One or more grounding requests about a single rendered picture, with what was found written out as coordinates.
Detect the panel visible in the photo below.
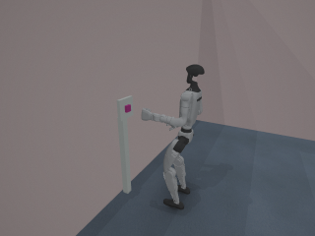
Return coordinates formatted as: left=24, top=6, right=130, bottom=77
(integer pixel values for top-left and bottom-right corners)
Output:
left=116, top=95, right=134, bottom=194

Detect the robot left foot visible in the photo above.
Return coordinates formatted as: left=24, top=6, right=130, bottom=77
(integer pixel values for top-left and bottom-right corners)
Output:
left=163, top=199, right=184, bottom=210

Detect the robot right upper arm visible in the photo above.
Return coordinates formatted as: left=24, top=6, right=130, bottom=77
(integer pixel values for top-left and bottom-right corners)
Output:
left=198, top=90, right=203, bottom=115

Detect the right robot hand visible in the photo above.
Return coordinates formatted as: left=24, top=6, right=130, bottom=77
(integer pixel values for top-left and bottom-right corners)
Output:
left=166, top=124, right=179, bottom=131

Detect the left robot hand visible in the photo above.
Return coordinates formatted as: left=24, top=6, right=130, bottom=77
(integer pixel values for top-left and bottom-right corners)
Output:
left=141, top=108, right=153, bottom=121

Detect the robot left upper arm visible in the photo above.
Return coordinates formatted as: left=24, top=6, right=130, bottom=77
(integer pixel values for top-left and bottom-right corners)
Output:
left=178, top=91, right=193, bottom=127

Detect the button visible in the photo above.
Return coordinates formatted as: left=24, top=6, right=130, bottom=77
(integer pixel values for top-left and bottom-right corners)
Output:
left=124, top=104, right=131, bottom=113

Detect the robot left forearm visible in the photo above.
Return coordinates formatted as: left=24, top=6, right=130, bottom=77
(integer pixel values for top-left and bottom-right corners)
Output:
left=151, top=113, right=184, bottom=127

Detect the humanoid robot head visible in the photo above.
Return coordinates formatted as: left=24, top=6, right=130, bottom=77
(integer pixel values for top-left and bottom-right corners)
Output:
left=186, top=64, right=205, bottom=92

